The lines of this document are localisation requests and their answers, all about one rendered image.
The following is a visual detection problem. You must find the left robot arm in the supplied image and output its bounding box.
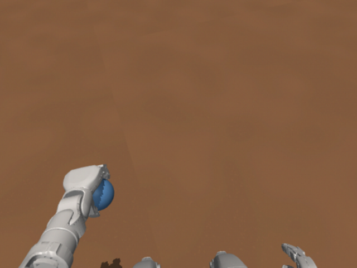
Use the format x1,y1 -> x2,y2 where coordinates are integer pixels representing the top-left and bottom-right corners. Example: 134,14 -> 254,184
19,187 -> 93,268

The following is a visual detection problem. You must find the right robot hand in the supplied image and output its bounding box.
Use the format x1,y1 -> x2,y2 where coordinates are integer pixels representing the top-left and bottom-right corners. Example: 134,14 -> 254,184
282,243 -> 317,268

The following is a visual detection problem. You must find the left robot hand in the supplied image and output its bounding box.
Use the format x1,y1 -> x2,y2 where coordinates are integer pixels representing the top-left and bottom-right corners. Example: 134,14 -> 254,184
63,164 -> 110,218

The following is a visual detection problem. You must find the ball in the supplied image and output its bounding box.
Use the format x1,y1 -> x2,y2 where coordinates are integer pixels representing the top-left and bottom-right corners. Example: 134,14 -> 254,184
93,178 -> 114,211

